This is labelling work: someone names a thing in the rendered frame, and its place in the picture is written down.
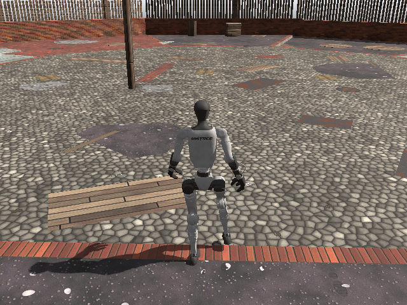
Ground right robot forearm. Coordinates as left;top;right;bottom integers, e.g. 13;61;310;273
228;153;243;180

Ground left robot shin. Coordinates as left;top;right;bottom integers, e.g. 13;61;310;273
187;214;198;257

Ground robot right upper arm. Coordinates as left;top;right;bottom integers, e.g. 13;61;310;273
216;128;234;163

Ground left robot foot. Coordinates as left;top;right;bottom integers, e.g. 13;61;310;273
190;248;200;266

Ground left robot forearm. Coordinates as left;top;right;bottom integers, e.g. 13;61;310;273
169;153;179;172

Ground left robot hand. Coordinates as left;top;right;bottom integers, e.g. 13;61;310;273
168;168;183;179

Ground robot left upper arm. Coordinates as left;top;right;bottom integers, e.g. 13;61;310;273
172;128;190;162

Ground right robot hand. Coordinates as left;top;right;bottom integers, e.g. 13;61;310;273
231;176;245;192

